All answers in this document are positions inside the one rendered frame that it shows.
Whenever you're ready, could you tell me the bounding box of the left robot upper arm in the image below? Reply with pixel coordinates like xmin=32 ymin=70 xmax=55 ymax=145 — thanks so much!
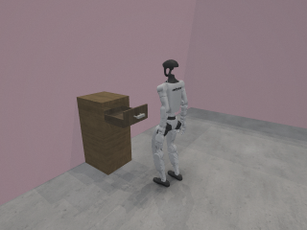
xmin=156 ymin=82 xmax=170 ymax=113

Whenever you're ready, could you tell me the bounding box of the handle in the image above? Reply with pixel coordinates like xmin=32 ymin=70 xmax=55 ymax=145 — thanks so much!
xmin=133 ymin=113 xmax=146 ymax=119

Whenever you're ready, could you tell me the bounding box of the cabinet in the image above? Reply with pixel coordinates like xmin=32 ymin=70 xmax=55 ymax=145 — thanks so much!
xmin=77 ymin=91 xmax=132 ymax=175

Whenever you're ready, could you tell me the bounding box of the robot right hand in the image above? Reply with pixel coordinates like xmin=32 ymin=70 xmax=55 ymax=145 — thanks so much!
xmin=177 ymin=121 xmax=187 ymax=135

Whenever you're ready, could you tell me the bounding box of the right robot forearm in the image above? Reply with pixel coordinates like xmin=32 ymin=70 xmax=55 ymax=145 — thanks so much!
xmin=179 ymin=103 xmax=188 ymax=122

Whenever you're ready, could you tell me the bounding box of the drawer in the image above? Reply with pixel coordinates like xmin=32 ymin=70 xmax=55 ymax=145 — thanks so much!
xmin=104 ymin=103 xmax=148 ymax=128

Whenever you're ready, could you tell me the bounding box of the left robot forearm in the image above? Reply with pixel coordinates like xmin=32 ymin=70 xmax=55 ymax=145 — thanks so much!
xmin=158 ymin=106 xmax=168 ymax=134

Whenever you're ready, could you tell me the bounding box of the robot left hand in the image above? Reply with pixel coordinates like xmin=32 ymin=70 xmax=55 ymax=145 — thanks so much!
xmin=154 ymin=133 xmax=165 ymax=150

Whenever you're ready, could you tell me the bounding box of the right robot upper arm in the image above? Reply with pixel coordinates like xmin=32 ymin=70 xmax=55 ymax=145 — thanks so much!
xmin=179 ymin=80 xmax=188 ymax=105

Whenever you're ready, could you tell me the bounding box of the robot right thigh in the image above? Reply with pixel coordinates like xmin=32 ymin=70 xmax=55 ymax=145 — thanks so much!
xmin=166 ymin=121 xmax=181 ymax=153

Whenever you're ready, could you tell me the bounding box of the robot torso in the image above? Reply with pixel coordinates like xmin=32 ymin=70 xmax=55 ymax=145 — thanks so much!
xmin=161 ymin=80 xmax=182 ymax=131

